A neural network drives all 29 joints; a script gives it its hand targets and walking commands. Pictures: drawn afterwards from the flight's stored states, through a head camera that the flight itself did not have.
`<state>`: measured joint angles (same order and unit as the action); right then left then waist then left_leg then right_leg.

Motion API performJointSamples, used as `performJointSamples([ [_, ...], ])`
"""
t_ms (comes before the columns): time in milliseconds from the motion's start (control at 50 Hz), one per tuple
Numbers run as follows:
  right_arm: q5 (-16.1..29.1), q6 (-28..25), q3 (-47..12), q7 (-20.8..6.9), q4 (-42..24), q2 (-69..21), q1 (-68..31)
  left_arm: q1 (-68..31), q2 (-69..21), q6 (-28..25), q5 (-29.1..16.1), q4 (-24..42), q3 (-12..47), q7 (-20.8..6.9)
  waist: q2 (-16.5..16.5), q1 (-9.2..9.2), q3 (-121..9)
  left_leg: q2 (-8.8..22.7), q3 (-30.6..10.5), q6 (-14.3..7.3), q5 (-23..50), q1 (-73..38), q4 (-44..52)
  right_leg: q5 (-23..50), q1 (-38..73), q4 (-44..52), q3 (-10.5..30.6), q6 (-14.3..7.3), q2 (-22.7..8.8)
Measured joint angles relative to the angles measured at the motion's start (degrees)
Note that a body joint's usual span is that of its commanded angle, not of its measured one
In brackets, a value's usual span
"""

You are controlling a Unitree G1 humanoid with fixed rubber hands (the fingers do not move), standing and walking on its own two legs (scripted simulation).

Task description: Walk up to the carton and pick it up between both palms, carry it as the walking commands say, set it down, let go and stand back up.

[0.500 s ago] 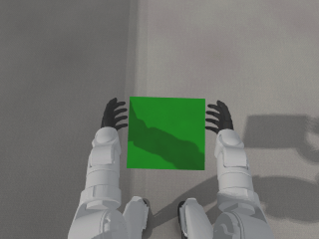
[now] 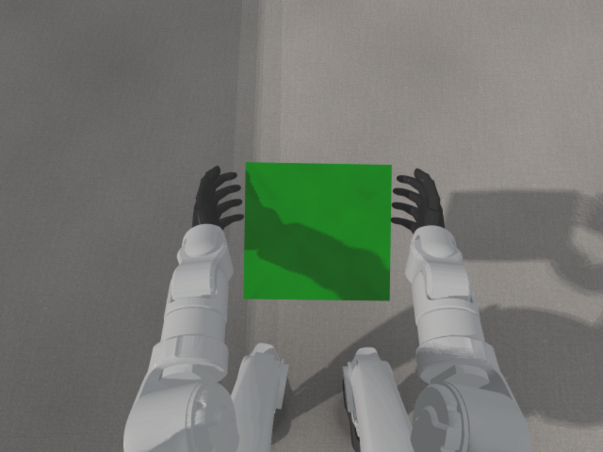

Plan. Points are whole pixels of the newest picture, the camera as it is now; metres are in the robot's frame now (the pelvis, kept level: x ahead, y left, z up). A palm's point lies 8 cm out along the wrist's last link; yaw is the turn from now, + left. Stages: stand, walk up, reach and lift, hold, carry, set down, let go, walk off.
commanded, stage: set down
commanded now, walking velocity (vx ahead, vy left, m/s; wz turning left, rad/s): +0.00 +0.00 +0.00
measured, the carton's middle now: (315, 231) +0.43 +0.01 -0.17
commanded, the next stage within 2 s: none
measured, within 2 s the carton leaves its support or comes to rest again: neither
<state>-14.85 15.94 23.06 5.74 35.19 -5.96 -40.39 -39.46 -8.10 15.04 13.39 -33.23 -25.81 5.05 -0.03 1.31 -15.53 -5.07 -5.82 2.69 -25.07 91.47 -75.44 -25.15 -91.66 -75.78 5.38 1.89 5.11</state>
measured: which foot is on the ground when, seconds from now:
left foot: down 0.00-1.00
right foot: down 0.00-1.00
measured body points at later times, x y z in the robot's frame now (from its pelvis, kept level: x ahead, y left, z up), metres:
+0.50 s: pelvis -0.02 +0.00 -0.08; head +0.23 +0.00 +0.30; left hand +0.44 +0.16 -0.17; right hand +0.45 -0.14 -0.17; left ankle +0.07 +0.13 -0.58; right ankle +0.07 -0.12 -0.58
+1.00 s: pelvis -0.04 +0.00 -0.15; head +0.26 -0.01 +0.19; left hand +0.46 +0.16 -0.26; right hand +0.48 -0.14 -0.26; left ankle +0.07 +0.13 -0.58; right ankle +0.07 -0.12 -0.58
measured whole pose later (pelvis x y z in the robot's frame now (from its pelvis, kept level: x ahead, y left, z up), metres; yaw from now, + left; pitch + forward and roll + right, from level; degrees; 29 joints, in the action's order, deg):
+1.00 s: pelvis -0.04 +0.00 -0.15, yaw +0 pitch +47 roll +1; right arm -11.2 15.0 21.9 8.3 46.9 3.3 -64.5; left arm -60.7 -0.8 14.4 9.0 -41.3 -26.7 8.6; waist 0.2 1.7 -6.3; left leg -8.1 -5.6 5.5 -29.5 121.6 -104.1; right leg -29.2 -122.2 -104.8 5.5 3.7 8.6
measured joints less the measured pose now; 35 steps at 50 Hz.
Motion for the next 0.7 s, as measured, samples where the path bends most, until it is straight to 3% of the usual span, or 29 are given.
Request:
performJointSamples([
  [380,2.8,-1.7,-1.2,2.1,5.5,3.8,-8.0,-7.8,3.0,-1.6,-2.9,-4.9,0.8,3.1,0.0,0.18,1.8,-1.4,0.0,0.8,-3.0,12.8,-13.0,-3.0,-12.8,-13.0,0.2,0.9,1.3],
  [700,3.0,-1.1,-0.7,2.2,9.4,6.9,-17.1,-15.6,5.2,-1.0,-3.5,-7.3,-0.2,3.8,0.2,0.29,5.6,-2.3,0.1,1.8,-4.0,22.2,-21.9,-3.8,-22.4,-22.0,0.2,1.4,2.6],
])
